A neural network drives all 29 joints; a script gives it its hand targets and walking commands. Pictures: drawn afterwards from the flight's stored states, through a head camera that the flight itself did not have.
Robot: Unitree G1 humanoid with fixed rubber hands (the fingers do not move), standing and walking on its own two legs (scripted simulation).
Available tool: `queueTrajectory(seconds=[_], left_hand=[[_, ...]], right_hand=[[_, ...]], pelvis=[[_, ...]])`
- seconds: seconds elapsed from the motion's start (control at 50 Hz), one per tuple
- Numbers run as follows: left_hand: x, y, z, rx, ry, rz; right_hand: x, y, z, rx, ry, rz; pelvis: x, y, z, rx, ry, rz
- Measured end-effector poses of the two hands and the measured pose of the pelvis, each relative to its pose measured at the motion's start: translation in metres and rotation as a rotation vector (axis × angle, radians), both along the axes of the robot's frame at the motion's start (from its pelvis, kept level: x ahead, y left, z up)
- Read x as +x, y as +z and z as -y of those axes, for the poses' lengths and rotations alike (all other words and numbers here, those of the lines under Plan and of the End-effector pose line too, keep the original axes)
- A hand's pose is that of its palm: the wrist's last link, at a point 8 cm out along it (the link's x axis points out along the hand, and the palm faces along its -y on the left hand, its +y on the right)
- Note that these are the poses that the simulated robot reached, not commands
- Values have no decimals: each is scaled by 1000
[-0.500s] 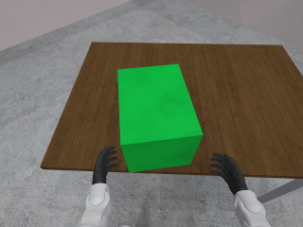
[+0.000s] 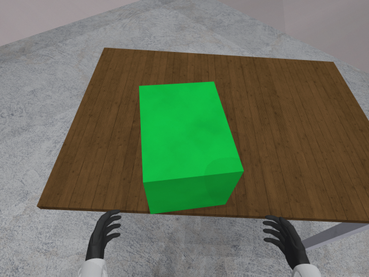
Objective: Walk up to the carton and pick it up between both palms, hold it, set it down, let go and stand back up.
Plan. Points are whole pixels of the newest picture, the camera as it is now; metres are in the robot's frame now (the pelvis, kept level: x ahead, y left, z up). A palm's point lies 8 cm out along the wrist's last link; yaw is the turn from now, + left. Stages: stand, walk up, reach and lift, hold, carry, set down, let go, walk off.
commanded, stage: set down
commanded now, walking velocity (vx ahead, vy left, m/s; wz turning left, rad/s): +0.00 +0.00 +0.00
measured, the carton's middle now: (182, 146) +0.46 +0.04 -0.05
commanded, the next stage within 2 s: let go in 0.94 s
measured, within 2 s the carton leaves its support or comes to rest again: neither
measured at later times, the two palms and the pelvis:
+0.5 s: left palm (88, 256) +0.17 +0.22 -0.06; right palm (295, 270) +0.17 -0.21 -0.06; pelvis +0.01 +0.01 +0.01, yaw -1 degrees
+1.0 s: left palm (78, 264) +0.16 +0.24 -0.07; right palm out of the picture +0.16 -0.20 -0.07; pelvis +0.02 +0.02 +0.01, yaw -1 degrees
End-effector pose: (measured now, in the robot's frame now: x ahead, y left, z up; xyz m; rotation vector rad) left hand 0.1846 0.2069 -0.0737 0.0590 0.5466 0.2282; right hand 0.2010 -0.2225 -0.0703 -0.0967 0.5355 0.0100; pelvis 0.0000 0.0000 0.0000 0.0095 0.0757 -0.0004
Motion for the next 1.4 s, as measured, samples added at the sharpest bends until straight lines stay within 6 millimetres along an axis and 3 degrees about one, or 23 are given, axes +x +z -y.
queueTrajectory(seconds=[0.18, 0.34, 0.62, 0.94, 1.4], left_hand=[[-1, 14, -4, 19, -19, -35], [-15, 10, -9, 19, -17, -102], [-14, 10, -12, 27, -56, -140], [-28, 2, -29, 38, -75, -258], [-15, 2, -43, 42, -130, -324]], right_hand=[[-15, 6, -1, 3, -18, -2], [-28, 6, -2, -14, -21, -43], [-33, 9, -11, -33, -42, -96], [-43, 3, -17, -72, -55, -176], [-46, -6, -27, -101, -70, -218]], pelvis=[[7, 7, -3, 7, -7, 64], [9, 10, -5, 12, -13, 112], [12, 13, -9, 4, -17, 136], [17, 14, -15, 0, -13, 137], [16, 13, -25, -4, -22, 150]])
